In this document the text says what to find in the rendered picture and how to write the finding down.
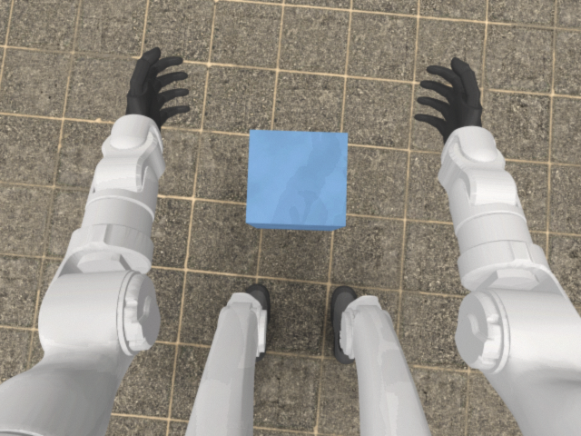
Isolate robot left foot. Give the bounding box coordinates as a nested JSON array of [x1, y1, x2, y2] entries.
[[246, 283, 271, 362]]

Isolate carton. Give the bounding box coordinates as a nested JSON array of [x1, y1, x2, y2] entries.
[[246, 130, 348, 231]]

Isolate robot left upper arm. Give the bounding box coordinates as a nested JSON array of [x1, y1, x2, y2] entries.
[[0, 270, 161, 436]]

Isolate robot right thigh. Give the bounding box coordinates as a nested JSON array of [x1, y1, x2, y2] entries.
[[342, 305, 431, 436]]

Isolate robot right upper arm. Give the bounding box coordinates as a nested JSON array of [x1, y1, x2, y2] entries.
[[455, 287, 581, 436]]

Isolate robot right hand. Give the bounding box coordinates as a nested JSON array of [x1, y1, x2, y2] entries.
[[414, 57, 483, 145]]

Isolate right robot forearm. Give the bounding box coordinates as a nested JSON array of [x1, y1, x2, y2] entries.
[[438, 126, 581, 321]]

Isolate left robot forearm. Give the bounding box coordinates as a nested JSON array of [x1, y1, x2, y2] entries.
[[38, 114, 165, 350]]

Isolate robot left hand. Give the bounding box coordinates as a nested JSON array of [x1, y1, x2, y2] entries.
[[125, 47, 191, 132]]

